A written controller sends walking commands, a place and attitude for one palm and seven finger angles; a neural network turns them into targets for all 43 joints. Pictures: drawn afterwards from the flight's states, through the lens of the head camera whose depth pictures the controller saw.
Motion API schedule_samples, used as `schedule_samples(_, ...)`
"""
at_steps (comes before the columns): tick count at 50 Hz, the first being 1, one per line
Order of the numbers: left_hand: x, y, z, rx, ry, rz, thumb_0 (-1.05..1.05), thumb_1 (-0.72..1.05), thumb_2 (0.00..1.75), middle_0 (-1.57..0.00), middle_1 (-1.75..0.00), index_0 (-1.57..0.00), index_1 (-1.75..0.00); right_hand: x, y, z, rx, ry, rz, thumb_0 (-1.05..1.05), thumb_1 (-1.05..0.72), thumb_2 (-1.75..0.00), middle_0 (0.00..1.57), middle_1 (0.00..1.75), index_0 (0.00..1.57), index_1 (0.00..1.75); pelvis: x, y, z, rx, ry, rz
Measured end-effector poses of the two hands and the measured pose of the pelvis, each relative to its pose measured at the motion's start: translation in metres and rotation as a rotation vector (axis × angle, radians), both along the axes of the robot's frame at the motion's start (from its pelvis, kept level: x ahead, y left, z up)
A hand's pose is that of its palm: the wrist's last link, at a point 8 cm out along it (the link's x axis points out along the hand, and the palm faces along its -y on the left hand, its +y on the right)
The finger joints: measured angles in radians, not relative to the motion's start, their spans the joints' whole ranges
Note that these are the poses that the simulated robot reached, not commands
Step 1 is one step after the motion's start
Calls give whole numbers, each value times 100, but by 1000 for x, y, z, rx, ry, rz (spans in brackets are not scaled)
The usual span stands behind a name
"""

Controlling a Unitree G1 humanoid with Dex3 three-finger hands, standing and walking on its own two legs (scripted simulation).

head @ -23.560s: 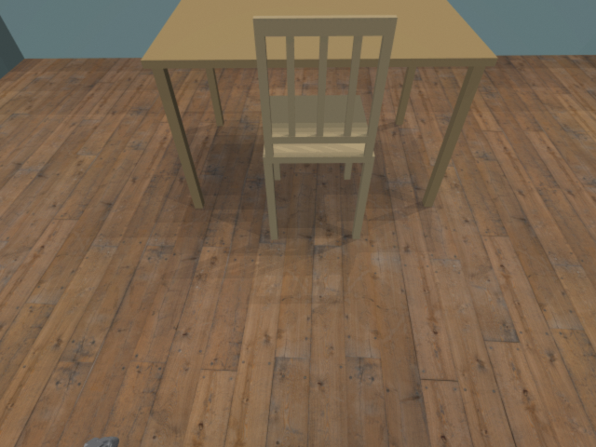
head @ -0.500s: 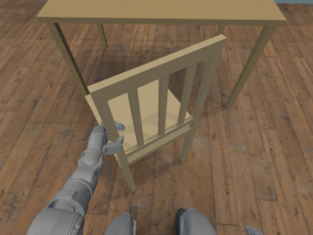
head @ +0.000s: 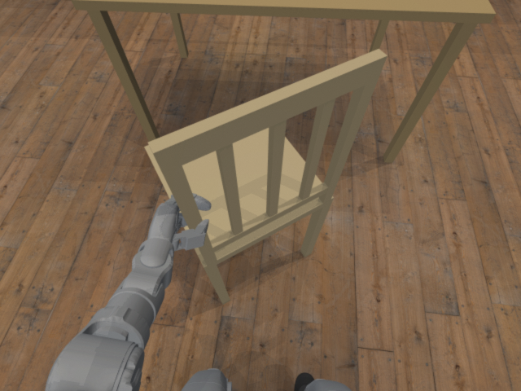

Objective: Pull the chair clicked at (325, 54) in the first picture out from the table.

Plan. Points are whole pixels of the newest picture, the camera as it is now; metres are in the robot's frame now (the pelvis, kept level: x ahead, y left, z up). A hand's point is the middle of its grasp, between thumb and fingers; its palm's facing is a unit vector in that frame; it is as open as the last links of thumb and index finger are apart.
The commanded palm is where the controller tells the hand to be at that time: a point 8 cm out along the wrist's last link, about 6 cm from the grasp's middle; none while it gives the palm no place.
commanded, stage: step backward, pulling the chair out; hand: left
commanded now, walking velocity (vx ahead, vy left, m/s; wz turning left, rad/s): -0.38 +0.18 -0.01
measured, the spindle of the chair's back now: (274, 176) +0.49 +0.00 -0.06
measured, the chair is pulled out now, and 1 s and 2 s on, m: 0.42 0.53 0.53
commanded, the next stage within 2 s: stop walking, hand still on the chair in 0.38 s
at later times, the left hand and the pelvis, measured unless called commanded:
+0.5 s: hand (194, 275) +0.28 +0.13 -0.06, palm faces -0.05 -0.97 -0.23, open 5.9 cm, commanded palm +0.27 +0.18 -0.04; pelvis -0.07 +0.01 -0.01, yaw -1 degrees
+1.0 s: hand (185, 299) +0.24 +0.14 -0.06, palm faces -0.04 -0.97 -0.23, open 5.8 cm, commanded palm +0.23 +0.19 -0.04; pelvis -0.05 +0.02 +0.00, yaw -4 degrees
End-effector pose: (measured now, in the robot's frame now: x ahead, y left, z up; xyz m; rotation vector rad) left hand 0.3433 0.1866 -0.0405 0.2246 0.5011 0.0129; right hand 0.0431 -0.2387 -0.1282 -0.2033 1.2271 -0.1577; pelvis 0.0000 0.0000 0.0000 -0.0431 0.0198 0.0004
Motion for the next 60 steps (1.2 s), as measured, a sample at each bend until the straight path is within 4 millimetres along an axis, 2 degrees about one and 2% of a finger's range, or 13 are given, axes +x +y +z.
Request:
schedule_samples(6,-5,-4,1,-1,10,50,5,60,78,-17,-116,-49,-141,-1,-13,1,-24,-40,-51,0,-90,-90,20,30,20,30,-23,-1,4,46,6,-4)
schedule_samples(12,-19,-6,1,-2,-5,-3,5,63,77,-15,-117,-46,-141,2,-23,9,-116,-133,-81,0,-90,-90,20,30,20,30,-39,21,-6,41,-7,5)
schedule_samples(17,-42,-5,1,-10,-21,-45,5,65,76,-13,-119,-42,-139,0,-8,13,-96,-164,-51,0,-90,-90,20,29,20,30,-52,21,-7,38,-13,-30)
schedule_samples(23,-70,-5,1,17,-24,-33,5,64,78,-14,-120,-43,-140,-9,11,-3,12,-177,-20,0,-90,-90,20,29,20,30,-65,7,-12,23,-38,-30)
schedule_samples(26,-80,-5,2,11,-10,1,6,63,80,-14,-119,-44,-140,-18,11,-6,20,-175,-35,0,-90,-90,20,30,20,30,-71,6,-12,41,-32,-23)
schedule_samples(31,-94,-2,3,11,-9,5,6,64,79,-14,-119,-44,-140,-35,5,-1,-30,-184,-57,0,-90,-90,20,30,20,30,-78,14,-10,53,-44,-20)
schedule_samples(35,-107,0,3,8,-2,2,6,65,78,-14,-119,-44,-140,-45,4,7,-50,-178,-71,0,-90,-90,20,29,20,30,-76,17,-5,49,-47,-36)
schedule_samples(39,-114,2,3,12,-5,0,6,64,79,-14,-119,-45,-140,-47,2,11,-53,-178,-76,0,-90,-90,20,29,20,30,-72,16,-3,55,-57,-43)
schedule_samples(46,-116,3,3,9,1,4,7,64,79,-14,-119,-45,-140,-29,3,17,-55,-209,-96,1,-90,-90,20,29,20,30,-56,18,3,53,-51,-59)
schedule_samples(60,-116,3,4,5,9,5,7,64,79,-13,-119,-46,-140,38,12,30,-33,-318,-66,0,-90,-90,20,29,20,30,-36,19,5,50,-55,-62)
